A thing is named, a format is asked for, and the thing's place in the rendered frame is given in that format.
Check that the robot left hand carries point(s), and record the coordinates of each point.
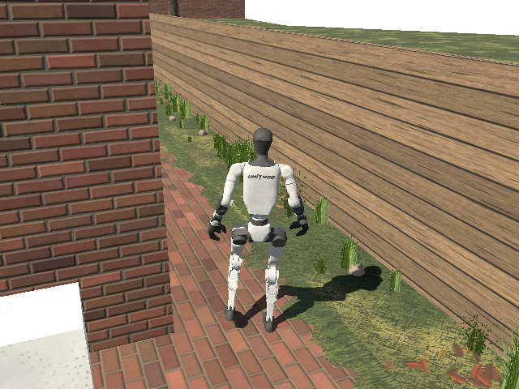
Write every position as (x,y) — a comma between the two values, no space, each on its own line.
(212,229)

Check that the left robot shin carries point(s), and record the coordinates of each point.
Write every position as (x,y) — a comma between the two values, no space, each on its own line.
(233,279)

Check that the robot right hand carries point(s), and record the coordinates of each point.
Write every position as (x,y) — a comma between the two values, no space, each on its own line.
(297,225)

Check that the left robot upper arm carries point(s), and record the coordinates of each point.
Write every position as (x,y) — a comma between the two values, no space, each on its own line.
(230,183)

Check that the robot right forearm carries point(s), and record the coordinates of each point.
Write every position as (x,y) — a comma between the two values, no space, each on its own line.
(300,213)

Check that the right robot upper arm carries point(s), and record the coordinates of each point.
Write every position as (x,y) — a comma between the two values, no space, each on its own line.
(290,184)

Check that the robot left forearm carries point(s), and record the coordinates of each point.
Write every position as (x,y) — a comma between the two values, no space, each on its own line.
(219,213)

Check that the robot torso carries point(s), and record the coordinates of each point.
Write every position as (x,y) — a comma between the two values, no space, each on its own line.
(260,191)

